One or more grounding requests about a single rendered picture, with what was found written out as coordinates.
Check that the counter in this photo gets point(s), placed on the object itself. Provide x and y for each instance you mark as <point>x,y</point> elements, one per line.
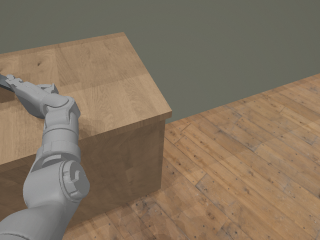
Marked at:
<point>121,125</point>

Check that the left robot upper arm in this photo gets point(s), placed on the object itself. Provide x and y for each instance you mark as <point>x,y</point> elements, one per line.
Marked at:
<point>52,195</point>

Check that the robot left hand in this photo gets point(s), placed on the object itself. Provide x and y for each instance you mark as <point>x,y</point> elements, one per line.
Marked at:
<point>29,94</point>

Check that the tap lever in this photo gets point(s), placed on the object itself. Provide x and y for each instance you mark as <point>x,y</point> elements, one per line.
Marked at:
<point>3,83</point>

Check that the left robot forearm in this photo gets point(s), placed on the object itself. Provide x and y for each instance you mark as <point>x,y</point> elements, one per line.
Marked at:
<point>60,132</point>

